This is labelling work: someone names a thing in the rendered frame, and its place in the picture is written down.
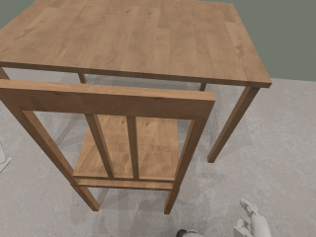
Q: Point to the robot right shin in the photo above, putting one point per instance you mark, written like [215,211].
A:
[190,231]

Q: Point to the left robot hand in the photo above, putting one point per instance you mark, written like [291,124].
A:
[4,160]

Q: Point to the chair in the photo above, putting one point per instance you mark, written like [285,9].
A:
[132,139]

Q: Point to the right robot hand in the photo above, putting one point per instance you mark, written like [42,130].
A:
[256,226]

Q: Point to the table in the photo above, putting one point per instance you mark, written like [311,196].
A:
[175,40]

